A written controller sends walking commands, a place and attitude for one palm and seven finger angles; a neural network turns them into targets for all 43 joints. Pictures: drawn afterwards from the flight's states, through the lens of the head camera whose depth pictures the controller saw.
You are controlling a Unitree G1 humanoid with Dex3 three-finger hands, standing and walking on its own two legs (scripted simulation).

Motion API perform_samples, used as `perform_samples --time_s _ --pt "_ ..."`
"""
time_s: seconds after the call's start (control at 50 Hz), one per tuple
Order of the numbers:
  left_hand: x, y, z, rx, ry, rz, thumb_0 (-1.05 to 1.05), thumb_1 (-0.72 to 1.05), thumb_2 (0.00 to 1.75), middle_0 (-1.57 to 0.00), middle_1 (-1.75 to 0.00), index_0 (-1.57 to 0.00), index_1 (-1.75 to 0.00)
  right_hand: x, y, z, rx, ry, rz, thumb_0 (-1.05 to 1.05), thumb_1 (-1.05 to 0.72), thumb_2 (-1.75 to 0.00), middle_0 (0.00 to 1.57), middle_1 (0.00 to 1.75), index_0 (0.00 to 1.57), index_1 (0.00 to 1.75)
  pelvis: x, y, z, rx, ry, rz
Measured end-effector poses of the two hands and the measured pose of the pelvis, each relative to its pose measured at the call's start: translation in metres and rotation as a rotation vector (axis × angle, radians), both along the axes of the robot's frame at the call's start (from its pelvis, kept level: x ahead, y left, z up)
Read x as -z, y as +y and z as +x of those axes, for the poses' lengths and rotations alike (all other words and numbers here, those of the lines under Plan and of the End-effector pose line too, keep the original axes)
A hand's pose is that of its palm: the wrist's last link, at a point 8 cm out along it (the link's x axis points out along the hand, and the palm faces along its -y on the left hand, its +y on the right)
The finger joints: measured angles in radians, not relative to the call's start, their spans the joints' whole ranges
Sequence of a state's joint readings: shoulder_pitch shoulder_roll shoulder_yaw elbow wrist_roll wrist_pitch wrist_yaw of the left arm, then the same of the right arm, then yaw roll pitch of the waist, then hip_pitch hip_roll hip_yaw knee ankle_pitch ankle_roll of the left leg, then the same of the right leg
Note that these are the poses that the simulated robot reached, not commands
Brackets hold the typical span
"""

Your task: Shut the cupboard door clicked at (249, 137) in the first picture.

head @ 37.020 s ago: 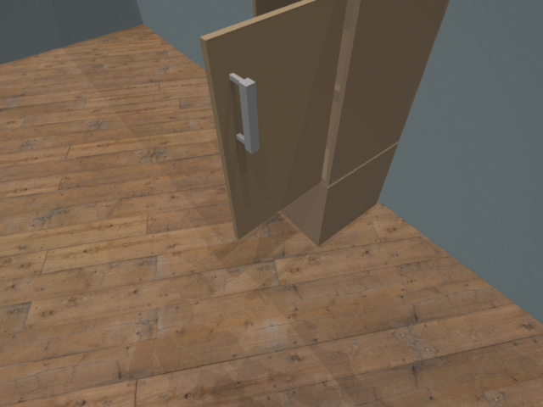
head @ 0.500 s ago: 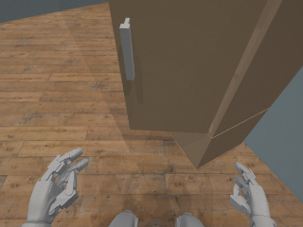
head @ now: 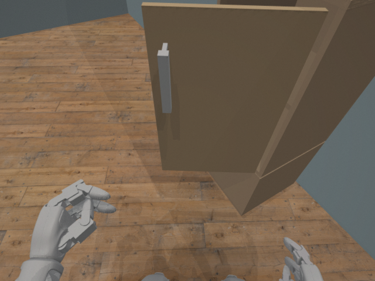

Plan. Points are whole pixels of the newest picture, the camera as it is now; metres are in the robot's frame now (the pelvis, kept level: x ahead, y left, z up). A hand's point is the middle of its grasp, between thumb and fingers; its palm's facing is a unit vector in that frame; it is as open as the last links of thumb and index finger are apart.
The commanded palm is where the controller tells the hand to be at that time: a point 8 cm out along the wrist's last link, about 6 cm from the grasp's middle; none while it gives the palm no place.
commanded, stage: raise the hand and make a fist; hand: left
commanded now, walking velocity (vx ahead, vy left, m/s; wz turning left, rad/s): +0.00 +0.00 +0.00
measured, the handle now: (166, 79) +0.53 +0.09 +0.15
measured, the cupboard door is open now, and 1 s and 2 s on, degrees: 58 58 58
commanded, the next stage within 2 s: bring the fist close to the handle in 1.04 s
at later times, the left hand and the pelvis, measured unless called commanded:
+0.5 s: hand (92, 188) +0.24 +0.18 +0.14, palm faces +0.06 -1.00 -0.06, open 3.1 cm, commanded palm +0.22 +0.23 +0.14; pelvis +0.03 -0.01 +0.03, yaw +1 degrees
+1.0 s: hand (95, 178) +0.25 +0.17 +0.15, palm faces +0.07 -1.00 -0.05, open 3.1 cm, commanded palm +0.22 +0.22 +0.16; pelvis +0.02 -0.02 +0.04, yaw +0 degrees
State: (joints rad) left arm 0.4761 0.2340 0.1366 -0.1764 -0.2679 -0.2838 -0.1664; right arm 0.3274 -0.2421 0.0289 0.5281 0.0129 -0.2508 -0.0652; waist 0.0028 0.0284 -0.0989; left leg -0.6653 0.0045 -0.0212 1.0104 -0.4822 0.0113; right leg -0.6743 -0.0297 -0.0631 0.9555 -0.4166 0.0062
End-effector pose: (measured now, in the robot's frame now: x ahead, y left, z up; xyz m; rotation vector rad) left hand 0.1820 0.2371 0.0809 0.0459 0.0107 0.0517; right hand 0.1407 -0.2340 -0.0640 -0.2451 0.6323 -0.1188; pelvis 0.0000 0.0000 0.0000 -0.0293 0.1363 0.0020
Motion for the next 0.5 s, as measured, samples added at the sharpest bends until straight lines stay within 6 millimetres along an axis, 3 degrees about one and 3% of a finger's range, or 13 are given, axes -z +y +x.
perform_samples --time_s 0.12,0.32,0.5 --pt "-0.011 -0.002 0.007 0.010 -0.009 0.003 0.02 0.90 0.90 -0.95 -1.11 -0.95 -1.11 -0.011 -0.002 0.017 -0.007 -0.035 -0.008 0.02 -0.90 -0.90 0.20 0.30 0.20 0.30 -0.006 0.001 0.007 -0.002 -0.016 0.000" --pt "-0.037 -0.003 0.023 -0.004 -0.028 0.017 0.02 0.90 0.90 -1.13 -1.31 -1.13 -1.31 -0.027 0.014 0.051 -0.060 -0.102 0.046 0.02 -0.90 -0.90 0.20 0.30 0.20 0.30 -0.018 -0.004 0.018 -0.006 -0.047 0.006" --pt "-0.060 -0.006 0.036 -0.003 -0.042 0.021 0.02 0.90 0.90 -1.26 -1.45 -1.26 -1.45 -0.032 0.012 0.060 -0.071 -0.101 0.069 0.02 -0.90 -0.90 0.21 0.30 0.20 0.30 -0.029 -0.012 0.027 -0.011 -0.078 0.013"
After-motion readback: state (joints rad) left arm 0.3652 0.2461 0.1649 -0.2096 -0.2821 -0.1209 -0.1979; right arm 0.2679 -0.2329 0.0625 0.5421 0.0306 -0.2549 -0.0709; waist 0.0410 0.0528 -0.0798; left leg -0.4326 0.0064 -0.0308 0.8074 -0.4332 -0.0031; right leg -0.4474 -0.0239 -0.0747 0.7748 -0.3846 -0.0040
